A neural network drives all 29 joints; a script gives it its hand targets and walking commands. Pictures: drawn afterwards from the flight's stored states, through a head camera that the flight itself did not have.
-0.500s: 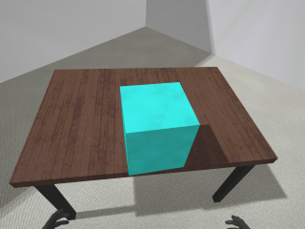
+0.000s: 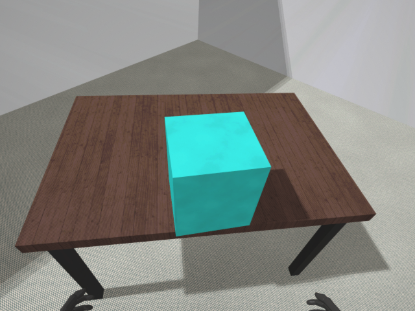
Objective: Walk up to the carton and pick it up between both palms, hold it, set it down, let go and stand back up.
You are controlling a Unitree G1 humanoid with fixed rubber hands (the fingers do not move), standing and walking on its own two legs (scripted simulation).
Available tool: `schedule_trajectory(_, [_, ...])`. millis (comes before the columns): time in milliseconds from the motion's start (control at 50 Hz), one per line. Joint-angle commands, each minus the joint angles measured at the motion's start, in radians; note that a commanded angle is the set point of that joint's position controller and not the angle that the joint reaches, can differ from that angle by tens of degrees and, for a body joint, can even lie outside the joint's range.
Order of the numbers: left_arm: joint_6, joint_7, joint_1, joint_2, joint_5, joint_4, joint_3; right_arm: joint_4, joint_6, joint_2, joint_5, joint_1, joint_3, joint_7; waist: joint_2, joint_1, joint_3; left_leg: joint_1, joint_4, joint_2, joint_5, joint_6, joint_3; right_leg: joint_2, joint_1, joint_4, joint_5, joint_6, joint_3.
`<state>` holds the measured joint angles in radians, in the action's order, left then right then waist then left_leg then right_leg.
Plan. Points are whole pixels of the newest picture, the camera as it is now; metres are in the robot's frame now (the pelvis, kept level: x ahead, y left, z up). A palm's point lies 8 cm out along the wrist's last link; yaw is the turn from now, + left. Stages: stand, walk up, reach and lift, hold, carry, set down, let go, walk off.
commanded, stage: stand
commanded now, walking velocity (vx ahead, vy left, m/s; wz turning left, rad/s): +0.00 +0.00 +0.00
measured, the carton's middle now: (209, 174) +0.47 +0.00 -0.04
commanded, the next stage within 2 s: none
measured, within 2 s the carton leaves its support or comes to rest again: neither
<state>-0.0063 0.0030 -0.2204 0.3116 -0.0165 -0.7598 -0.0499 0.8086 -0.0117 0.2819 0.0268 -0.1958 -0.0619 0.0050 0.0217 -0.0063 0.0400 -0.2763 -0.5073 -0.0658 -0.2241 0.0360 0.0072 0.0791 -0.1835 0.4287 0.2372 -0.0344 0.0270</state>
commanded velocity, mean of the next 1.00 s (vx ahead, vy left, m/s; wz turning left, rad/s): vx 0.00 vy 0.00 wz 0.00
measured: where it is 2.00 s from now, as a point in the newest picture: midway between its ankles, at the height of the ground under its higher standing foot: outside the picture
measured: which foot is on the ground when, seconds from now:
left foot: down 0.00-1.00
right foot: down 0.00-1.00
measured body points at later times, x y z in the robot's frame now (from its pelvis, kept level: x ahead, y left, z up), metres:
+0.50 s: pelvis -0.01 +0.00 +0.00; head -0.02 +0.02 +0.45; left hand +0.12 +0.28 -0.11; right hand +0.12 -0.26 -0.10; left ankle +0.03 +0.14 -0.74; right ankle -0.01 -0.10 -0.74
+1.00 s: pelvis -0.01 +0.00 +0.00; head -0.03 +0.02 +0.45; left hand +0.11 +0.28 -0.12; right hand +0.12 -0.26 -0.10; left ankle +0.03 +0.14 -0.74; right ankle -0.01 -0.10 -0.74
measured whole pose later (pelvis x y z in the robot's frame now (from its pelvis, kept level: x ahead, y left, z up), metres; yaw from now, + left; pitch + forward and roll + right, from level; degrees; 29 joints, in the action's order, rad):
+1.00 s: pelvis -0.01 +0.00 +0.00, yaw +0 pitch -1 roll -2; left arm -0.01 0.00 -0.22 0.32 -0.02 -0.81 -0.05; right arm 0.81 -0.01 0.28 0.03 -0.20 -0.06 0.00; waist 0.02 -0.01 0.04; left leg -0.28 -0.51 -0.07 -0.21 0.03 0.01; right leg 0.08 -0.18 0.43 0.23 -0.03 0.03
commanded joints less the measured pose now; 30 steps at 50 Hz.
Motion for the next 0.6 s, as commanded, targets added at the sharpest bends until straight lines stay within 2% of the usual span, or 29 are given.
schedule_trajectory(0, [-0.051, -0.002, 0.018, 0.240, -0.015, -0.047, -0.045, -0.006, -0.029, 0.241, 0.002, 0.018, 0.097, 0.012, -0.107, 0.011, -0.047, 0.081, 0.069, -0.049, 0.115, -0.086, 0.084, -0.188, -0.002, -0.110, -0.145, -0.006, 0.161])
schedule_trajectory(20, [-0.052, -0.004, 0.030, 0.239, -0.014, -0.046, -0.048, -0.004, -0.027, 0.241, -0.004, 0.023, 0.096, 0.010, -0.061, 0.009, -0.029, 0.092, 0.072, -0.051, 0.115, -0.089, 0.081, -0.180, 0.007, -0.109, -0.132, -0.001, 0.153])
schedule_trajectory(40, [-0.052, -0.003, 0.028, 0.233, -0.016, -0.048, -0.041, -0.003, -0.029, 0.255, 0.001, 0.007, 0.101, 0.013, -0.084, 0.016, -0.039, 0.093, 0.078, -0.052, 0.115, -0.090, 0.089, -0.181, 0.011, -0.109, -0.141, -0.002, 0.152])
schedule_trajectory(120, [-0.052, -0.006, 0.032, 0.234, -0.015, -0.053, -0.047, 0.003, -0.030, 0.258, 0.001, -0.002, 0.097, 0.012, -0.091, 0.016, -0.033, 0.091, 0.082, -0.053, 0.109, -0.089, 0.087, -0.177, 0.015, -0.105, -0.123, -0.005, 0.151])
schedule_trajectory(140, [-0.049, -0.003, 0.025, 0.229, -0.011, -0.050, -0.040, -0.009, -0.028, 0.250, 0.000, 0.023, 0.096, 0.012, -0.115, 0.005, -0.035, 0.083, 0.080, -0.056, 0.108, -0.095, 0.091, -0.184, 0.015, -0.114, -0.126, -0.007, 0.156])
schedule_trajectory(220, [-0.049, 0.000, 0.019, 0.244, -0.009, -0.059, -0.046, -0.003, -0.032, 0.232, -0.003, 0.020, 0.091, 0.008, -0.087, 0.007, -0.042, 0.078, 0.082, -0.054, 0.107, -0.090, 0.094, -0.190, 0.002, -0.116, -0.118, -0.006, 0.158])
schedule_trajectory(240, [-0.052, -0.003, 0.014, 0.239, -0.010, -0.061, -0.042, 0.002, -0.029, 0.252, -0.002, 0.013, 0.096, 0.010, -0.106, 0.007, -0.043, 0.085, 0.077, -0.050, 0.114, -0.088, 0.087, -0.193, 0.003, -0.114, -0.129, -0.006, 0.162])
schedule_trajectory(260, [-0.051, -0.003, 0.018, 0.239, -0.011, -0.057, -0.043, 0.004, -0.029, 0.251, -0.003, 0.023, 0.097, 0.011, -0.090, -0.001, -0.050, 0.073, 0.081, -0.054, 0.102, -0.090, 0.085, -0.184, 0.008, -0.114, -0.116, -0.009, 0.156])
schedule_trajectory(300, [-0.050, -0.003, 0.028, 0.236, -0.013, -0.060, -0.040, -0.003, -0.033, 0.245, -0.003, 0.021, 0.095, 0.010, -0.100, 0.010, -0.051, 0.076, 0.085, -0.054, 0.100, -0.090, 0.091, -0.186, 0.005, -0.110, -0.122, -0.010, 0.156])
schedule_trajectory(340, [-0.053, -0.006, 0.016, 0.235, -0.010, -0.065, -0.039, 0.002, -0.031, 0.244, -0.004, 0.019, 0.093, 0.009, -0.120, 0.002, -0.042, 0.080, 0.084, -0.051, 0.100, -0.087, 0.089, -0.185, 0.013, -0.109, -0.126, -0.009, 0.154])
schedule_trajectory(360, [-0.051, -0.003, 0.031, 0.238, -0.007, -0.062, -0.039, 0.000, -0.031, 0.246, -0.006, 0.019, 0.093, 0.010, -0.121, 0.013, -0.058, 0.076, 0.092, -0.054, 0.104, -0.087, 0.097, -0.184, -0.005, -0.107, -0.136, -0.014, 0.147])
schedule_trajectory(440, [-0.052, -0.007, 0.016, 0.244, -0.008, -0.068, -0.042, 0.006, -0.030, 0.249, -0.004, 0.013, 0.095, 0.009, -0.092, 0.004, -0.058, 0.072, 0.092, -0.052, 0.071, -0.091, 0.096, -0.188, 0.001, -0.122, -0.092, -0.012, 0.157])
schedule_trajectory(460, [-0.053, -0.008, 0.035, 0.240, -0.010, -0.071, -0.042, 0.001, -0.032, 0.252, -0.003, 0.036, 0.097, 0.008, -0.118, 0.009, -0.058, 0.075, 0.093, -0.049, 0.066, -0.089, 0.089, -0.196, -0.015, -0.124, -0.087, -0.013, 0.169])
schedule_trajectory(480, [-0.053, -0.006, 0.028, 0.239, -0.008, -0.070, -0.038, 0.000, -0.031, 0.258, 0.002, 0.027, 0.098, 0.012, -0.123, 0.006, -0.078, 0.066, 0.096, -0.050, 0.064, -0.092, 0.092, -0.196, -0.022, -0.126, -0.083, -0.016, 0.172])
schedule_trajectory(500, [-0.052, -0.009, 0.018, 0.238, -0.006, -0.076, -0.039, 0.003, -0.033, 0.245, -0.004, 0.023, 0.092, 0.009, -0.096, 0.003, -0.068, 0.067, 0.093, -0.051, 0.049, -0.093, 0.097, -0.189, -0.009, -0.128, -0.087, -0.016, 0.166])
schedule_trajectory(580, [-0.049, -0.009, 0.039, 0.242, -0.010, -0.074, -0.039, 0.006, -0.037, 0.253, -0.002, 0.017, 0.097, 0.007, -0.141, 0.013, -0.084, 0.066, 0.101, -0.048, 0.061, -0.086, 0.094, -0.194, -0.021, -0.129, -0.076, -0.018, 0.163])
